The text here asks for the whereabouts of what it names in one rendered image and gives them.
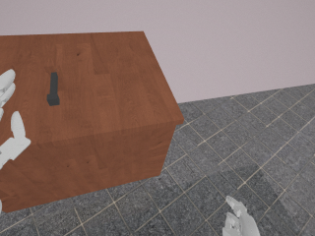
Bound counter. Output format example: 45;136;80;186
0;30;184;213

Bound robot left hand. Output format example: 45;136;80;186
0;69;31;170

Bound robot right hand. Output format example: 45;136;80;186
222;196;261;236

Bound tap lever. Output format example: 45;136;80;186
46;72;60;106

